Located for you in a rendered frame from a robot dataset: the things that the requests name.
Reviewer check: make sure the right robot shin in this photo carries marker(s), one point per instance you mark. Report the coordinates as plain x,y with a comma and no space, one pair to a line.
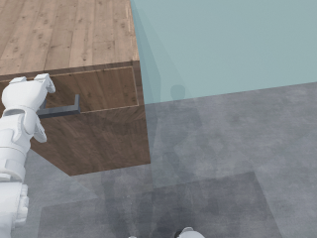
186,229

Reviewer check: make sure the left robot forearm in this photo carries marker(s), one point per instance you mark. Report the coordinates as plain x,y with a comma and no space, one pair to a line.
17,127

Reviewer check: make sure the drawer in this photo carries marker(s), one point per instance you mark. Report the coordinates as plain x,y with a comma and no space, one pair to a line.
98,89

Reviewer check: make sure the robot left upper arm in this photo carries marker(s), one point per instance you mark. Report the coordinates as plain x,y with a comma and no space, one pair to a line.
13,207

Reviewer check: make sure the cabinet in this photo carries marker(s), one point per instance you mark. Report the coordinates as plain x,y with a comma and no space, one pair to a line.
65,36

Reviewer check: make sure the left robot hand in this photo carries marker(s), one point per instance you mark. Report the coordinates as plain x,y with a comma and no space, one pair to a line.
31,94

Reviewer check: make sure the handle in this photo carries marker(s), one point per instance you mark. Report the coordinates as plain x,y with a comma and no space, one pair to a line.
44,112

